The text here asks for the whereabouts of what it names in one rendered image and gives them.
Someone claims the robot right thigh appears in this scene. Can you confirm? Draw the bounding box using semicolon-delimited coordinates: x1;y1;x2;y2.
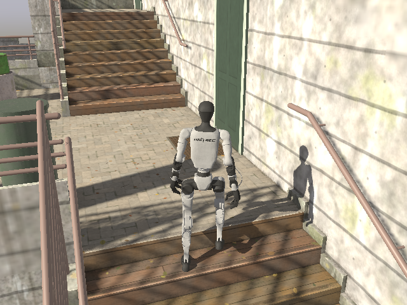
212;177;225;209

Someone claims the right robot forearm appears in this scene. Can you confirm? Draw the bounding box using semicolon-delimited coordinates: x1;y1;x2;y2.
226;157;238;191

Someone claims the robot left upper arm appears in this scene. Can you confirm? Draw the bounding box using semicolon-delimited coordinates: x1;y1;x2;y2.
176;128;192;163

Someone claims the right robot foot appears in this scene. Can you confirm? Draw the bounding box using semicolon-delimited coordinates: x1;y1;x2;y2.
215;238;224;250

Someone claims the left robot hand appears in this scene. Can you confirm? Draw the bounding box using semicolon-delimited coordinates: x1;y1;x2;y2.
170;179;183;194

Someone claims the right robot hand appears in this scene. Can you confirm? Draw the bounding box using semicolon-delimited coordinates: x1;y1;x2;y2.
225;189;240;209

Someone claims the left robot forearm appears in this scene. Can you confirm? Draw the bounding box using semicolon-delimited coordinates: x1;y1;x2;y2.
171;153;182;181

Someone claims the robot right upper arm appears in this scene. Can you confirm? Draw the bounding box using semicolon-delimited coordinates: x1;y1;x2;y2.
219;129;233;166

